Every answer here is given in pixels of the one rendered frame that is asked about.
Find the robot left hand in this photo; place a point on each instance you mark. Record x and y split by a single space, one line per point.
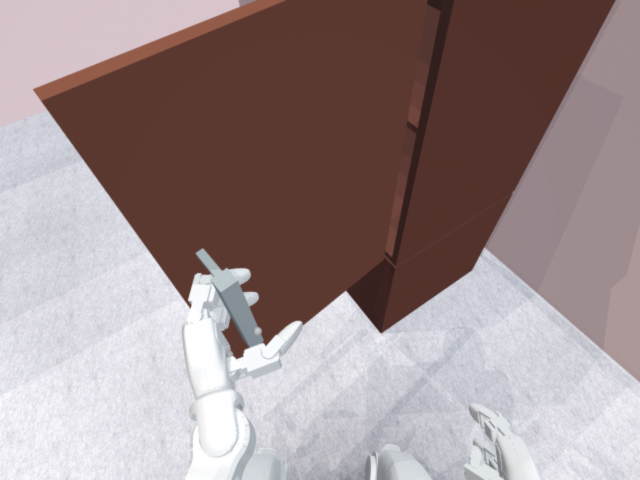
205 346

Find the right robot thigh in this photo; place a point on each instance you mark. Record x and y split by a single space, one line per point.
394 465

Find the handle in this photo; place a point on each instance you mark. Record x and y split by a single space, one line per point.
232 296

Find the robot right shin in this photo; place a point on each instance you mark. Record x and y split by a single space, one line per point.
390 447

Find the robot right hand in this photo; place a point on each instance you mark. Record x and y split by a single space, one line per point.
510 459

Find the cupboard door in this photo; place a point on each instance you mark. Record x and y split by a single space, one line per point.
271 136

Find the left robot forearm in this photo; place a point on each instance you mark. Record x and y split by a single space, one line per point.
223 439

